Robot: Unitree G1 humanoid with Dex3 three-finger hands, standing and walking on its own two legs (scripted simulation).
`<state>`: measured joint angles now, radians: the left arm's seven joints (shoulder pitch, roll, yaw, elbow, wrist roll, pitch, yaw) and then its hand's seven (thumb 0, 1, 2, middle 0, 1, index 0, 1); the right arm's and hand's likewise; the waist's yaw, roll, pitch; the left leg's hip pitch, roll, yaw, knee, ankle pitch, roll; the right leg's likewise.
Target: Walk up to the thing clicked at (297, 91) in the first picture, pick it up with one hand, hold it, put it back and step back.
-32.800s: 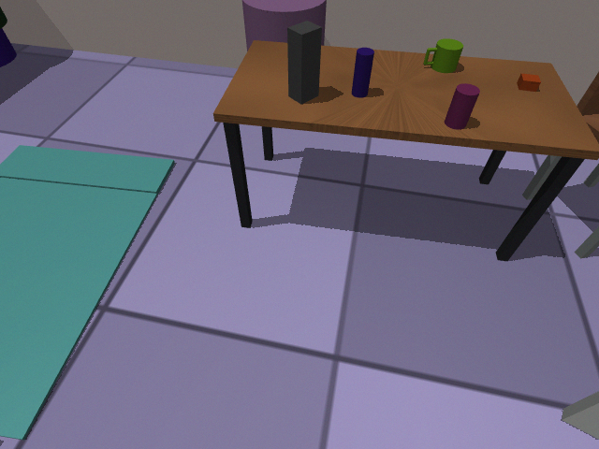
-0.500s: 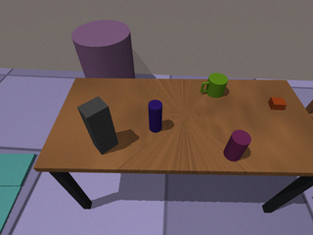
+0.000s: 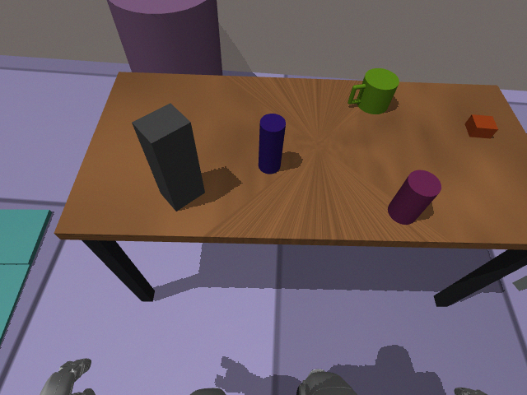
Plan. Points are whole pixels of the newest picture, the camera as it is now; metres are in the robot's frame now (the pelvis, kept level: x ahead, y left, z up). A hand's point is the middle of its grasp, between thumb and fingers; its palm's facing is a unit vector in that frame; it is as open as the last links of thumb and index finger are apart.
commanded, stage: step back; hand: left
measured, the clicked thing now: (173, 162) +0.54 +0.17 -0.06
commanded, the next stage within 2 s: none
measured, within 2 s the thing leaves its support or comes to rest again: neither
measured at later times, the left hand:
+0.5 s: hand out of the picture +0.02 +0.24 -0.13, palm faces -0.07 -0.92 -0.39, open 7.4 cm
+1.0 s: hand out of the picture -0.12 +0.28 -0.15, palm faces -0.04 -0.93 -0.36, open 7.4 cm
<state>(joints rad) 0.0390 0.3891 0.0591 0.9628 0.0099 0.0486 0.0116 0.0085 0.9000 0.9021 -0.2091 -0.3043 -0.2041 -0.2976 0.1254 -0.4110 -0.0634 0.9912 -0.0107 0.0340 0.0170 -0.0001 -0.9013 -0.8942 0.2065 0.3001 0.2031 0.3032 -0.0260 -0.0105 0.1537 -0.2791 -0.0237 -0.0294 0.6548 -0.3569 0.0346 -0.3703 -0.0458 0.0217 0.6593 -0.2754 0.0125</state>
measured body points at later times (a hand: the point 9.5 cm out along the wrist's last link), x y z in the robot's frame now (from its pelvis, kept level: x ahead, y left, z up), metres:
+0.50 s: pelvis -0.09 -0.01 +0.01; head -0.03 -0.03 +0.45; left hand +0.03 +0.29 -0.10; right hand +0.00 -0.32 -0.12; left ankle -0.08 +0.12 -0.66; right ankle -0.08 -0.12 -0.72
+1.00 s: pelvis -0.23 +0.01 +0.01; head -0.16 +0.03 +0.46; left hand -0.12 +0.32 -0.12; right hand -0.12 -0.31 -0.09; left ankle -0.16 +0.12 -0.72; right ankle -0.29 -0.14 -0.64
